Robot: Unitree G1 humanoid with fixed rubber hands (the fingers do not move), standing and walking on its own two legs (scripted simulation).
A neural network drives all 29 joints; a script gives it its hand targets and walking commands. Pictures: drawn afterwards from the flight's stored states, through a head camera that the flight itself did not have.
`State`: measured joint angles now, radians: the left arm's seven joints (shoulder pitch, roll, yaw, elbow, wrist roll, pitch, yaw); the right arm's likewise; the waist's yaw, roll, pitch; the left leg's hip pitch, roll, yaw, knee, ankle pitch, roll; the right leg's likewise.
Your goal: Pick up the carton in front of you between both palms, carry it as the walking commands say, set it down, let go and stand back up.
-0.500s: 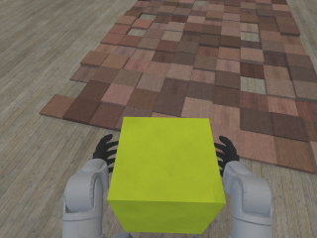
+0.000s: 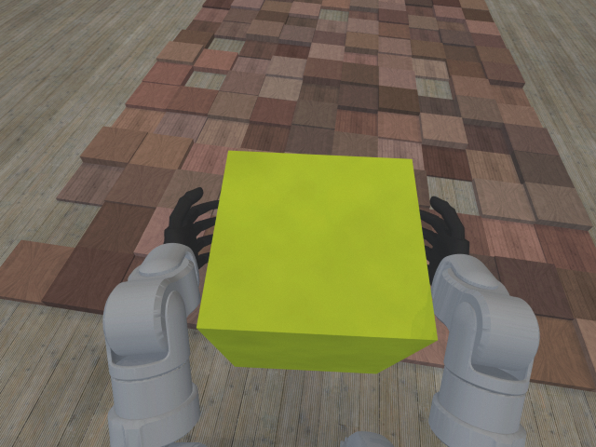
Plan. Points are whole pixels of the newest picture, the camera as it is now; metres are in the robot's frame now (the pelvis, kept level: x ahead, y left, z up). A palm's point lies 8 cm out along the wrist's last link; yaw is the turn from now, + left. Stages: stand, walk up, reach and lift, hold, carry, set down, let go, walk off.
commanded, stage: carry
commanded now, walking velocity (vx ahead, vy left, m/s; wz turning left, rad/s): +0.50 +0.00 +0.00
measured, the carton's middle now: (311, 276) +0.32 -0.01 +0.06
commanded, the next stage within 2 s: none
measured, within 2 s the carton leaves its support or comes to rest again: neither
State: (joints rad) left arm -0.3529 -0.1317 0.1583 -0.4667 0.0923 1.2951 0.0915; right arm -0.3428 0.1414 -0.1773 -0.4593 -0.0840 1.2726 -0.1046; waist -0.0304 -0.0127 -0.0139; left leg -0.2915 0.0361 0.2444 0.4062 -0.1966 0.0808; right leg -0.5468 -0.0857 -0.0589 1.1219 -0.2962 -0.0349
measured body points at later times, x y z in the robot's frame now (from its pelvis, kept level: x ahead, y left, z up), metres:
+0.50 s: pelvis +0.32 -0.05 -0.01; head +0.42 -0.06 +0.43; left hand +0.72 +0.13 +0.11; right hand +0.75 -0.17 +0.10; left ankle +0.30 +0.09 -0.63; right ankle +0.33 -0.10 -0.74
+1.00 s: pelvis +0.68 -0.02 +0.04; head +0.75 -0.02 +0.48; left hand +1.07 +0.09 +0.17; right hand +1.05 -0.21 +0.17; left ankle +0.65 +0.05 -0.70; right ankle +0.74 -0.16 -0.63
